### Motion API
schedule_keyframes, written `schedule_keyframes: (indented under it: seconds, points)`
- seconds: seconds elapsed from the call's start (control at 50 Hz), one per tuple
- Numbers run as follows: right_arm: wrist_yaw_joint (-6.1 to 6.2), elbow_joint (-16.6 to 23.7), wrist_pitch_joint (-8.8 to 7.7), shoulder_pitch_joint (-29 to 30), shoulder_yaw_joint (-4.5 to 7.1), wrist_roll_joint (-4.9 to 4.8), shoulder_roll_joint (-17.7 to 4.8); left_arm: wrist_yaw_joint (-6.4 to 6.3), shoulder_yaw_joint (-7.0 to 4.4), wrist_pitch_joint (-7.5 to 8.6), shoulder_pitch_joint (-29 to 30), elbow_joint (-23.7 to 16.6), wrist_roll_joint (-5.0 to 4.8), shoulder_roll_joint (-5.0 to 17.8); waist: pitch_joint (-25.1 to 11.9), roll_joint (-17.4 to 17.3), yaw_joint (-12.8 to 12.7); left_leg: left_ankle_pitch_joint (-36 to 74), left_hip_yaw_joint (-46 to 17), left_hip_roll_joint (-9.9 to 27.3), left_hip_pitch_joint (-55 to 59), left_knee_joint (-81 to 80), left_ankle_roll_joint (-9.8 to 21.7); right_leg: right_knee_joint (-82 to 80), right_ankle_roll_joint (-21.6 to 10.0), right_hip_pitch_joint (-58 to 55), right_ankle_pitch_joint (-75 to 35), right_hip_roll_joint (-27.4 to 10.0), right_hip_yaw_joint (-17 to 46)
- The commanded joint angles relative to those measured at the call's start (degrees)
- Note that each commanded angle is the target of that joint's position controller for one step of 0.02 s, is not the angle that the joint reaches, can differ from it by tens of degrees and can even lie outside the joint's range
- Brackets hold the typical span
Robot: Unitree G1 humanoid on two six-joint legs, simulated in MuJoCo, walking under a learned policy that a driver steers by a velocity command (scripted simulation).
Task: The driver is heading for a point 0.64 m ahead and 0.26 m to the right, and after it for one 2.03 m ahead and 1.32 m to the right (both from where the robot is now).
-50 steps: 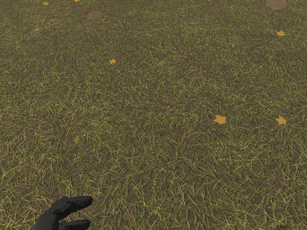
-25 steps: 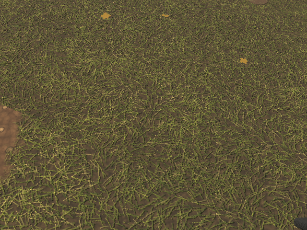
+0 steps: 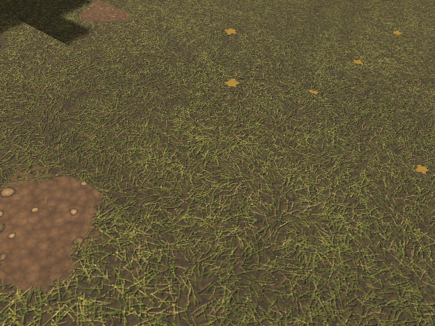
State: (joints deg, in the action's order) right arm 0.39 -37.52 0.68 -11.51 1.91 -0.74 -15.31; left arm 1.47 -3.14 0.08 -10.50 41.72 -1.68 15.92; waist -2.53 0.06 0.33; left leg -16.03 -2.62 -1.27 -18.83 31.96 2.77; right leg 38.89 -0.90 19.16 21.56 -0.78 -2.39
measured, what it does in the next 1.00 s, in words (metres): walks ahead, turning right: right foot, then left foot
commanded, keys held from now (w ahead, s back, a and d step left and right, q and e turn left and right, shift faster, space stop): w+e+shift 0.82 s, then e+shift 0.18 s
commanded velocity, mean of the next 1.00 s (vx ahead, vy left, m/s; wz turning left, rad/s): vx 0.81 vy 0.00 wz -0.76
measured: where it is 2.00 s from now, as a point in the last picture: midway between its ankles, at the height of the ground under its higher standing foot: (320, 281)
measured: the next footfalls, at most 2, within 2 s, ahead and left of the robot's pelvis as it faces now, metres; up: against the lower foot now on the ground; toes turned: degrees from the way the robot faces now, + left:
right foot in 0.04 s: +0.01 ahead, -0.12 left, +0.00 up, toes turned -2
left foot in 0.42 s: +0.36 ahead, +0.11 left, +0.00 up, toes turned -22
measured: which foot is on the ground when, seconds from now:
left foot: down 0.00-0.04, up 0.06-0.40, down 0.42-0.82, up 0.84-1.00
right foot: up 0.00-0.02, down 0.04-0.42, up 0.44-0.80, down 0.82-1.00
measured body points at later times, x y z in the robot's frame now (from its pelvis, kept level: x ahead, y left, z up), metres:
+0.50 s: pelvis +0.24 -0.01 -0.01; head +0.27 -0.02 +0.43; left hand +0.34 +0.25 -0.13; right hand +0.37 -0.31 -0.08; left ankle +0.32 +0.12 -0.73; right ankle +0.02 -0.09 -0.65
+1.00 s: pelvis +0.54 -0.19 -0.04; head +0.57 -0.22 +0.41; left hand +0.73 +0.03 -0.16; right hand +0.58 -0.55 -0.07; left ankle +0.69 -0.14 -0.71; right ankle +0.47 -0.22 -0.73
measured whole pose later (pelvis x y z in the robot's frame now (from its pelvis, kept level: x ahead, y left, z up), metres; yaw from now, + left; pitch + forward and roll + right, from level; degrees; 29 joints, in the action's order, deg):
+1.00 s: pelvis +0.54 -0.19 -0.04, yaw -50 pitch -2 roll -1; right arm -2.7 -34.0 -9.6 5.0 2.2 -0.7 -16.0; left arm -0.7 -5.1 1.8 -26.7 43.0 -1.0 17.2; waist 7.5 -0.8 -7.6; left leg -13.3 -6.7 0.1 -32.9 61.2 1.5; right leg 50.5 -5.9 19.6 28.2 9.0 3.7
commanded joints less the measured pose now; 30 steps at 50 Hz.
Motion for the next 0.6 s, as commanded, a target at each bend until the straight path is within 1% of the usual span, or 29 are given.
schedule_keyframes:
  seconds: [0.02, 0.04, 0.06, 0.08, 0.1, 0.12, 0.14, 0.16, 0.18, 0.2, 0.22, 0.26, 0.28, 0.32, 0.34, 0.36, 0.38, 0.4, 0.42, 0.44, 0.46, 0.48, 0.5, 0.52, 0.54, 0.56, 0.58, 0.6]
  points:
    - [0.08, 2.77, -1.94, 2.71, 2.55, -0.37, -8.55, 0.45, -1.21, 2.48, -6.3, -0.01, 0.08, 4.44, 1.82, -6.86, -3.53, -25.27, -13.5, 12.09, -7.26, -11.55, 7.5, -9.25, -4.3, -10.07, -3.48, 0.93, -2.6]
    - [0.19, 3.65, -2.47, 5.08, 1.76, 0.07, -5.25, 0.4, -1.14, 3.06, -12.1, 2.19, 0.47, 4.62, 2.44, -2.04, -5.42, -22.0, -7.99, 8.73, -12.92, -0.26, 4.78, -11.6, -5.63, -15.03, 1.28, -2.05, 3.57]
    - [-0.08, 5.68, -3.57, 7.59, 0.46, 0.55, -0.06, 0.18, -1.26, 3.75, -18.18, 3.23, 0.99, 7.24, 2.64, 10.68, -6.05, -16.54, 1.89, 2.67, -23.67, 24.14, -0.18, -18.72, -9.7, -19.8, 12.03, -12.67, 22.77]
    - [-0.66, 9.43, -5.55, 8.77, 1.07, -1.5, -3.12, 0.93, -2.51, 4.51, -15.46, 0.73, 1.74, 12.21, 8.07, 14.8, -4.93, -16.03, 1.43, -0.9, -40.1, 30.05, -1.05, -30.28, -18.25, -21.82, 28.53, -20.47, 47.97]
    - [-0.83, 9.23, -7.08, 11.62, 1.79, -2.73, -5.84, 0.66, -2.41, 5.25, -13.38, -0.55, 1.59, 11.06, 11.49, 8.69, -4.87, -9.8, -2.96, 2.83, -45.08, 34.11, -0.71, -31.61, -18.56, -21.87, 30.29, -21.64, 49.43]
    - [-1.05, 8.87, -7.88, 11.92, 2.01, -2.08, -6.54, 0.26, -1.89, 5.51, -12.65, -1.14, 1.69, 9.25, 11.05, 6.89, -4.35, -4.17, -3.46, 3.87, -45.93, 34.49, -0.89, -29.5, -16.73, -22.91, 23.22, -19.22, 43.95]
    - [-1.17, 7.96, -8.35, 11.11, 1.9, -0.47, -5.66, -0.06, -1.57, 5.29, -13.36, -1.65, 1.58, 8.29, 8.84, 5.41, -4.2, -1.9, -2.88, 4.31, -43.58, 33.56, -1.36, -28.65, -15.67, -22.71, 18.11, -16.51, 38.96]
    - [-1.38, 8.15, -8.77, 11.22, 2.06, 0.43, -5.77, -0.55, -1.22, 4.76, -13.42, -1.88, 1.14, 7.33, 8.59, 4.77, -3.77, 0.9, -2.59, 4.72, -40.81, 29.73, -2.22, -28.84, -14.8, -20.74, 13.86, -14.61, 35.16]
    - [-1.69, 8.1, -8.84, 11.49, 2.17, 0.37, -5.38, -1.15, -0.64, 4.22, -13.87, -2.06, 0.9, 5.63, 7.94, 5.67, -3.36, 3.87, -2.17, 4.52, -36.0, 25.27, -3.16, -29.29, -13.92, -17.73, 10.3, -12.44, 31.44]
    - [-2.02, 8.03, -8.82, 12.32, 1.96, 0.25, -4.54, -1.71, -0.49, 3.88, -14.46, -2.13, 0.75, 4.99, 7.39, 6.72, -3.53, 6.77, -0.84, 3.41, -31.14, 21.41, -4.12, -29.84, -13.36, -14.67, 5.69, -10.74, 28.08]
    - [-2.35, 7.97, -8.82, 13.28, 1.55, 0.24, -3.33, -2.26, -0.59, 3.62, -14.67, -2.29, 0.71, 5.31, 7.07, 7.28, -3.63, 9.19, 0.26, 2.03, -26.12, 17.08, -4.86, -29.7, -12.75, -11.57, 1.37, -9.12, 25.06]
    - [-2.97, 7.89, -9.0, 15.93, 0.92, -0.15, -1.6, -3.09, -1.06, 3.21, -15.63, -2.38, 0.19, 6.64, 7.13, 7.97, -4.24, 12.07, 1.9, -0.55, -17.1, 8.81, -5.84, -29.14, -11.96, -6.15, -3.21, -7.17, 21.34]
    - [-3.25, 7.97, -9.14, 17.24, 0.94, -0.48, -1.57, -3.31, -1.24, 3.06, -16.27, -2.33, -0.22, 7.14, 7.12, 8.17, -4.56, 12.53, 2.31, -1.34, -13.47, 5.76, -6.0, -28.98, -11.81, -4.62, -3.2, -7.13, 21.03]
    - [-3.48, 8.06, -9.18, 18.24, 1.45, -1.23, -2.89, -3.54, -1.43, 2.8, -17.13, -2.26, -1.05, 7.52, 7.19, 9.65, -4.42, 12.16, 1.13, -1.55, -8.01, 0.89, -6.35, -28.12, -11.45, -4.35, -1.95, -7.91, 23.06]
    - [-3.46, 8.08, -9.23, 18.2, 1.88, -1.61, -4.07, -3.62, -1.47, 2.58, -17.13, -2.29, -1.28, 7.5, 7.33, 10.55, -3.95, 11.57, 0.26, -1.08, -6.09, -0.83, -6.25, -26.99, -10.98, -5.16, -3.15, -8.45, 24.23]
    - [-3.38, 7.96, -9.33, 17.29, 2.39, -1.97, -5.36, -3.64, -1.57, 2.3, -17.01, -2.4, -1.32, 7.66, 6.66, 11.48, -2.99, 9.97, 0.12, -0.82, -3.22, -1.94, -5.83, -25.7, -10.48, -5.82, -5.97, -9.34, 25.38]
    - [-3.06, 7.22, -9.43, 13.81, 3.27, -2.26, -6.94, -3.59, -1.69, 2.05, -16.0, -2.9, -1.16, 8.0, 4.95, 12.21, -0.44, 7.23, 0.45, -1.13, 2.18, -3.14, -4.91, -21.84, -9.4, -5.66, -13.52, -9.17, 25.49]
    - [-2.45, 5.21, -9.41, 5.9, 4.5, -2.29, -9.27, -3.34, -1.63, 1.92, -14.52, -3.84, -0.46, 7.91, -0.06, 11.62, 3.74, 6.34, 0.39, -0.44, 12.51, -3.12, -3.5, -12.7, -7.42, -3.48, -20.71, -6.7, 23.42]
    - [-1.69, 2.46, -9.07, -7.55, 5.57, -2.07, -11.77, -2.92, -0.94, 1.93, -12.2, -5.95, 0.98, 5.94, -9.91, 7.91, 10.08, 1.66, -4.92, 6.01, 30.81, -0.65, -1.02, 5.44, -4.96, 5.27, -18.48, -3.03, 19.73]
    - [-1.49, 0.86, -8.2, -16.9, 6.18, 0.06, -16.22, -2.7, 1.21, 3.14, -17.84, -8.56, 0.37, -2.53, -23.23, -13.15, 8.44, -22.56, -33.17, 21.85, 51.47, -5.2, 6.75, 28.41, -2.56, 23.35, 5.66, 3.28, 14.63]
    - [-2.17, 1.23, -8.34, -14.06, 5.49, 0.6, -14.24, -2.86, 1.19, 4.07, -18.24, -9.99, -3.17, -0.25, -20.31, -23.38, 6.74, -33.91, -49.52, 26.47, 47.51, -15.49, 9.5, 40.25, -2.51, 32.77, 6.74, 0.67, 13.34]
    - [-1.61, 1.72, -7.98, -10.14, 4.39, 0.4, -9.66, -2.94, 0.05, 3.85, -12.79, -9.64, -3.39, 3.86, -9.55, -18.09, 7.69, -29.7, -40.76, 25.02, 40.39, -15.7, 8.02, 45.19, -2.31, 37.66, 1.57, -2.13, 10.79]
    - [-1.06, 0.79, -7.46, -9.44, 3.8, 0.42, -7.44, -2.66, -0.14, 3.43, -8.78, -9.78, -1.8, 4.68, -3.98, -10.41, 7.7, -19.5, -30.44, 23.34, 33.3, -14.43, 6.98, 45.23, -2.44, 37.06, -1.6, -4.45, 9.11]
    - [-0.75, -0.11, -6.92, -8.04, 3.4, 1.17, -6.1, -2.21, -0.43, 3.02, -7.03, -10.04, -0.72, 4.59, -0.37, -5.98, 5.98, -11.2, -23.42, 20.83, 26.25, -14.81, 6.38, 42.44, -2.3, 34.02, -4.21, -6.16, 9.15]
    - [-0.57, -0.78, -6.72, -6.02, 2.86, 1.86, -4.49, -1.56, -0.71, 2.21, -5.89, -10.72, -0.69, 3.78, 3.19, -6.03, 3.69, -6.0, -17.36, 18.58, 20.03, -16.21, 5.51, 39.8, -2.31, 31.14, -5.43, -7.7, 9.62]
    - [-0.41, -1.6, -6.85, -4.41, 2.71, 1.82, -3.76, -0.99, -0.63, 1.3, -6.13, -11.22, -1.14, 2.73, 5.1, -8.46, 1.87, -3.46, -13.74, 18.47, 16.16, -17.72, 5.31, 37.77, -2.17, 29.26, -5.41, -9.16, 9.93]
    - [-0.4, -2.12, -6.96, -2.54, 2.52, 1.15, -3.09, -0.65, -0.71, 0.42, -5.84, -11.05, -1.35, 2.36, 7.43, -8.27, 0.41, -0.25, -9.46, 18.24, 12.04, -19.56, 4.73, 33.91, -1.87, 27.66, -4.31, -10.4, 9.89]
    - [-0.43, -2.54, -7.08, -1.33, 2.76, 0.93, -3.7, -0.57, -0.57, -0.04, -4.52, -11.42, -1.14, 1.88, 9.2, -8.05, -0.19, 2.77, -6.2, 18.14, 9.79, -21.07, 4.67, 32.08, -1.34, 27.7, -5.06, -10.43, 8.95]
Velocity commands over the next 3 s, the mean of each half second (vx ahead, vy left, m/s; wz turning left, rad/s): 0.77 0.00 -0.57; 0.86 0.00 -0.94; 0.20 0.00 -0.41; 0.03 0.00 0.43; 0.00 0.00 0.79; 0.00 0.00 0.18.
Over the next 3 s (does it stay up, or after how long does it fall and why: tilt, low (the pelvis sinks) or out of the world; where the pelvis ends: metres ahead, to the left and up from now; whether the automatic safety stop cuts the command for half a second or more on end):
stays up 0.86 -0.39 -0.17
